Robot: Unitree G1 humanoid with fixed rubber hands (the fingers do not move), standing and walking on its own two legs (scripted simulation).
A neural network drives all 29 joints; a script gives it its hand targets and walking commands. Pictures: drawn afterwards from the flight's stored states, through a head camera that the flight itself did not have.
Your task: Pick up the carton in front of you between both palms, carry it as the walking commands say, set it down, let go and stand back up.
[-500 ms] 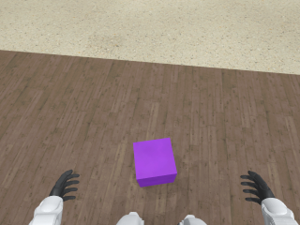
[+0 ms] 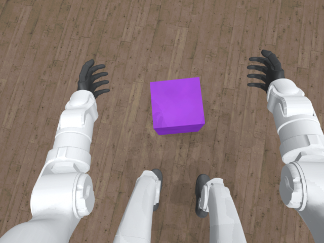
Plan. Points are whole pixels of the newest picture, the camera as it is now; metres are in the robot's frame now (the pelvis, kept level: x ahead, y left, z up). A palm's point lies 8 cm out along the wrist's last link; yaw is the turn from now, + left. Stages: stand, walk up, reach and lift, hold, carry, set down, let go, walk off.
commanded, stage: reach and lift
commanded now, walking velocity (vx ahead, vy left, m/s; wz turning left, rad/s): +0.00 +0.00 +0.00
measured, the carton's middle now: (176, 109) +0.53 +0.05 -0.54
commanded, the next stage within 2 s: none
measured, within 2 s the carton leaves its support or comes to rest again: leaves its support in 2.00 s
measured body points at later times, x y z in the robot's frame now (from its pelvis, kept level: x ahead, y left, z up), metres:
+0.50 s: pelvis +0.03 +0.00 -0.06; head +0.36 +0.00 +0.25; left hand +0.51 +0.24 -0.20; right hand +0.58 -0.14 -0.20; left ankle +0.09 +0.13 -0.63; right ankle +0.09 -0.12 -0.63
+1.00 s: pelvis -0.02 +0.00 -0.26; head +0.35 +0.00 -0.01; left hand +0.51 +0.23 -0.42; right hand +0.57 -0.14 -0.43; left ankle +0.09 +0.13 -0.63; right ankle +0.09 -0.12 -0.63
